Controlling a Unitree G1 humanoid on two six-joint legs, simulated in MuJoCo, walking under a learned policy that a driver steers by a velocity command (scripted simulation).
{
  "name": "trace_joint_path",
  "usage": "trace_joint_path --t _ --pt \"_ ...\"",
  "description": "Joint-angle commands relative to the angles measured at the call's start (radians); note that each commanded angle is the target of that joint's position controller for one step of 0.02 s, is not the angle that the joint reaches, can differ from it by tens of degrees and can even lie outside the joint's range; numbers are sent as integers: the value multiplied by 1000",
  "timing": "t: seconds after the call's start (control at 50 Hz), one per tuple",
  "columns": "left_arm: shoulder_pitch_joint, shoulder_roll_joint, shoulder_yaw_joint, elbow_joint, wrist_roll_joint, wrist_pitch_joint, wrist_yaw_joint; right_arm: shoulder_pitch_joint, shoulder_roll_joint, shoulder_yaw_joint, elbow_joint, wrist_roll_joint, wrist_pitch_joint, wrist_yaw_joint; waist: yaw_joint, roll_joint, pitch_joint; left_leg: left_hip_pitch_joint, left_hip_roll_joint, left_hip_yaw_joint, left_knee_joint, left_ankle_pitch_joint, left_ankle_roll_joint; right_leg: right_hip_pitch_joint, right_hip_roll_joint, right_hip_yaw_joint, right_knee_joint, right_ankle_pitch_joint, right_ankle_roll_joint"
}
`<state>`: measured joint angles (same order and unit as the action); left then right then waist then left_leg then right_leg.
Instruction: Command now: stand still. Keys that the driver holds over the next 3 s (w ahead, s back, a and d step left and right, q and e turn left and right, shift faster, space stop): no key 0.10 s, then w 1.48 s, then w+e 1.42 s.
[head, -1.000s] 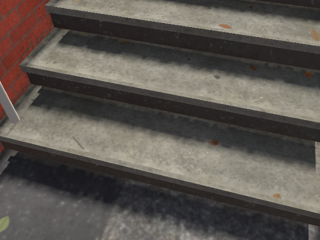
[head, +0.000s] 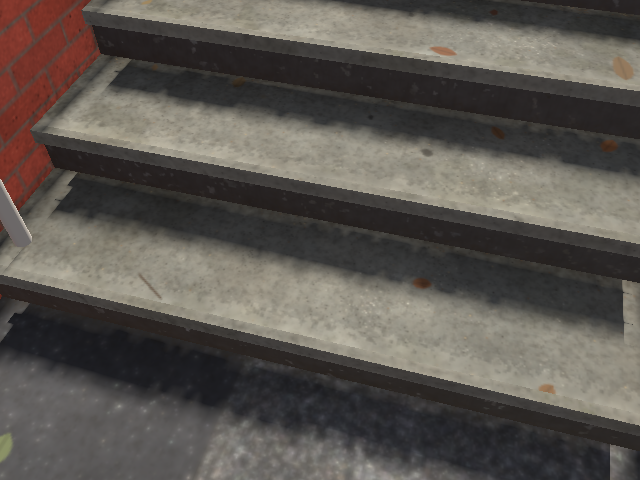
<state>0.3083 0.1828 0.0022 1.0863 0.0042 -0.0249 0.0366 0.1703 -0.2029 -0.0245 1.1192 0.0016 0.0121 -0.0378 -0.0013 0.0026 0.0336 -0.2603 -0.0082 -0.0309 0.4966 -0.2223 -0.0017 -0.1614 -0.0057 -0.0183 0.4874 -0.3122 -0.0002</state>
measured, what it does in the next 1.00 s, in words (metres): walks ahead: right foot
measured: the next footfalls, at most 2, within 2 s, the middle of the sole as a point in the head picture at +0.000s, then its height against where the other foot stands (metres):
right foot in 0.82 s outside the picture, level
left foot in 1.52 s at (226, 275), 0.15 m higher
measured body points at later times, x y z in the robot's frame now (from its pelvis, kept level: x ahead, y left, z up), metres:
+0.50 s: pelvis +0.10 +0.04 +0.00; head +0.10 +0.05 +0.45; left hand +0.14 +0.30 -0.14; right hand +0.07 -0.22 -0.14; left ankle +0.05 +0.12 -0.74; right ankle +0.04 -0.10 -0.65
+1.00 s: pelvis +0.36 -0.02 +0.00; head +0.38 -0.03 +0.45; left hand +0.43 +0.24 -0.13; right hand +0.43 -0.29 -0.13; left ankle +0.32 +0.13 -0.64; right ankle +0.41 -0.10 -0.74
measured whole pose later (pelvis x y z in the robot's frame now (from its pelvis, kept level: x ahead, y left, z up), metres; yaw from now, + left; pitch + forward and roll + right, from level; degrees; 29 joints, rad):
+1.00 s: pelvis +0.36 -0.02 +0.00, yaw +0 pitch +0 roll -1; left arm 0.23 0.24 0.04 0.95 0.01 -0.11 -0.03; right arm 0.24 -0.27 -0.04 0.96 0.02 -0.10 -0.01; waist 0.01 0.03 0.03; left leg -0.53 0.09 -0.04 1.23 -0.29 0.06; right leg -0.26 0.06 -0.07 0.38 -0.13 -0.08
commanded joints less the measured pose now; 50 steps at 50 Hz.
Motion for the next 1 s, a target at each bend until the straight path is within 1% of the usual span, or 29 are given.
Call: trace_joint_path --t 0.02,0.1,0.12,0.16,0.18,0.22,0.26,0.3,0.34,0.36,0.38,0.4,0.42,0.44,0.46,0.5,0.52,0.64,0.74,0.76,0.8,0.82,0.84,0.86,0.88,0.9,0.92,0.96,1.0 --pt "76 90 15 -14 0 -5 2 22 -98 -14 -25 0 -6 -4 0 -5 9 74 28 -24 -64 139 37 -103 -23 20 -106 102 -15" --pt "84 86 15 -15 -1 -5 2 30 -96 -13 -24 0 -6 -5 0 -5 10 74 28 -23 -63 142 36 -103 -23 21 -107 105 -16" --pt "105 78 14 -4 -2 -4 3 48 -84 -10 -15 0 -5 -5 0 -9 -13 83 14 -8 -61 41 36 -93 -15 14 -114 7 -20" --pt "105 117 29 -11 -13 2 10 57 -99 -18 -14 10 -7 -6 4 -45 35 1 -31 35 -4 -292 49 -128 -25 50 -129 -303 -64" --pt "108 134 35 -21 -17 0 12 39 -101 -20 -27 10 -14 -5 13 -59 81 -74 -34 38 25 -376 56 -146 -61 107 -160 -428 -95" --pt "170 184 55 -18 -28 -17 11 -16 -61 -13 -63 14 -49 8 44 -153 125 -206 -35 81 182 -271 52 -91 -216 325 -275 -550 -181" --pt "149 204 68 -31 -25 -34 7 -39 -57 -13 -85 21 -80 26 36 -173 163 -273 29 53 320 -202 72 -92 -342 475 -337 -493 -245" --pt "91 185 67 -58 -30 -45 -3 -14 -58 -14 -92 33 -101 37 -2 -154 162 -225 50 50 206 -248 97 -86 -309 391 -297 -350 -205" --pt "40 182 66 -81 -39 -40 -11 127 -69 -30 -29 32 -107 38 -63 -110 103 94 -22 122 -3 -90 86 -204 -188 216 -185 -208 -138" --pt "13 177 63 -97 -37 -45 -13 233 -98 -46 4 25 -104 37 -103 -63 62 238 -4 65 -29 -49 87 -274 -132 142 -53 -59 -109" --pt "-19 120 47 -124 -29 -56 -17 384 -187 -73 27 24 -106 32 -153 165 3 398 189 -253 -176 -147 162 -431 -14 -11 308 18 -44" --pt "-24 70 35 -162 -32 -78 -14 485 -250 -79 34 20 -118 45 -164 331 -56 489 381 -672 -334 -238 297 -612 68 12 594 -223 -28" --pt "-41 109 45 -167 -53 -92 -20 389 -180 -52 14 9 -134 44 -105 179 9 434 411 -677 -327 -277 306 -702 -6 106 765 -205 -55" --pt "-49 118 45 -168 -60 -102 -32 300 -129 -37 -19 10 -142 46 -70 107 55 387 369 -544 -323 -242 268 -738 -53 120 800 -92 -82" --pt "-50 123 50 -161 -49 -108 -34 239 -118 -28 -43 8 -142 51 -44 59 63 348 324 -423 -335 -158 231 -727 -90 103 772 3 -93" --pt "-69 148 69 -165 -28 -105 -40 221 -85 -11 -53 4 -131 55 -20 53 62 298 250 -240 -348 85 179 -663 -128 74 677 105 -85" --pt "-65 131 68 -163 -28 -98 -46 245 -82 -9 -49 2 -124 50 -17 66 51 284 228 -181 -350 174 171 -635 -127 51 648 125 -73" --pt "-333 76 37 -273 -25 -85 -54 285 -155 -14 -68 -2 -106 15 -60 64 97 158 181 -39 -414 276 178 -533 -77 -35 238 311 -13" --pt "-425 124 38 -323 -33 -92 -73 314 -178 -31 -64 16 -106 12 -43 84 103 286 237 -15 -370 409 162 -452 -39 -26 53 324 -59" --pt "-396 147 47 -322 -31 -96 -75 298 -189 -36 -69 14 -104 11 -13 93 67 327 246 -8 -314 557 148 -401 -22 -29 38 305 -78" --pt "-109 214 85 -238 -27 -92 -67 260 -197 -41 -86 -2 -85 7 122 128 -115 336 215 33 -21 896 121 -87 46 -56 70 260 -125" --pt "56 251 104 -194 -28 -86 -58 242 -183 -32 -104 -5 -83 11 198 116 -204 176 175 50 211 789 90 175 -6 -5 72 265 -159" --pt "186 358 127 -167 3 -76 -51 345 -63 0 -128 -15 -99 29 148 -141 -368 -194 32 75 630 277 32 560 -287 424 43 158 -297" --pt "172 311 110 -163 10 -74 -57 357 -30 12 -108 11 -129 43 131 -253 -461 -375 -65 -70 867 -322 29 618 -406 809 -179 13 -378" --pt "70 252 92 -176 -1 -81 -59 259 -128 -14 -140 40 -150 50 115 -184 -282 -471 2 -112 937 -285 58 465 -364 709 -224 -90 -317" --pt "-39 202 75 -202 -6 -83 -61 171 -160 -20 -171 50 -158 48 82 -112 -157 -474 61 -75 910 -188 77 282 -329 544 -252 -59 -280" --pt "-115 166 62 -214 -2 -90 -68 126 -161 -26 -183 41 -153 38 39 -26 -84 -427 110 -51 846 -104 78 111 -289 425 -291 40 -258" --pt "-151 136 51 -204 10 -98 -74 176 -128 -33 -171 16 -119 22 -26 -55 -55 -304 155 -55 775 -35 73 -55 -228 280 -339 171 -233" --pt "-113 150 51 -176 9 -103 -72 192 -92 -28 -169 9 -97 19 -47 -64 -33 -305 162 -36 739 -13 57 -116 -209 192 -365 286 -250"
